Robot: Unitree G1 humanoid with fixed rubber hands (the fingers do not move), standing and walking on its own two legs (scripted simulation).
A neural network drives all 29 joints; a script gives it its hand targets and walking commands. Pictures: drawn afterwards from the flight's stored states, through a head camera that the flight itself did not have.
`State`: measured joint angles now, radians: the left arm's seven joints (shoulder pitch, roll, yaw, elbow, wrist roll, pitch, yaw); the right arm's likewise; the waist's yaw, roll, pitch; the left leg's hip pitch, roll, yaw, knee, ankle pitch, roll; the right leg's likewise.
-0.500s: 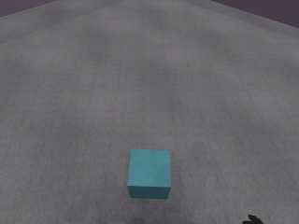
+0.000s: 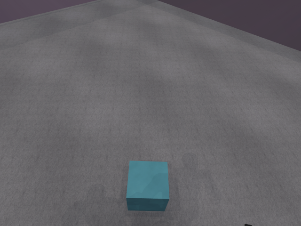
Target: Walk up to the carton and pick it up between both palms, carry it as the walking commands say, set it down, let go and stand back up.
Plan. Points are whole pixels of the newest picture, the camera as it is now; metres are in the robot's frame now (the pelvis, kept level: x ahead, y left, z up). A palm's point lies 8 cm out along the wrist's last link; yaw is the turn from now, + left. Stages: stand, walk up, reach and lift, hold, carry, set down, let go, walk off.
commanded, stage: walk up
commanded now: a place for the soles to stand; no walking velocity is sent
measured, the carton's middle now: (147, 186) +0.47 -0.02 -0.65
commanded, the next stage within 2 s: stand in 0.48 s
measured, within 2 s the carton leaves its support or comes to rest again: neither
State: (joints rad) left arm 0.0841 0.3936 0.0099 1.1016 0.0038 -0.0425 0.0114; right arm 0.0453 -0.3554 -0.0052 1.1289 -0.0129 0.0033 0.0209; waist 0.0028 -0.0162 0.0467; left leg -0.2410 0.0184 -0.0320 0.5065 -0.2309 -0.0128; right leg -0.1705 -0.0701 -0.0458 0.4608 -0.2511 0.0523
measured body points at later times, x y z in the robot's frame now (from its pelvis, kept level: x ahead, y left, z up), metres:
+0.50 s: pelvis +0.00 -0.01 +0.01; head +0.02 +0.00 +0.46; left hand +0.07 +0.29 -0.13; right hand +0.09 -0.31 -0.12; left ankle +0.03 +0.13 -0.74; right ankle +0.00 -0.16 -0.74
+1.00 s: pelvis +0.00 -0.02 +0.01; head +0.02 -0.01 +0.46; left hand +0.08 +0.29 -0.13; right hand +0.08 -0.32 -0.12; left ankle +0.03 +0.13 -0.74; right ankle +0.00 -0.16 -0.74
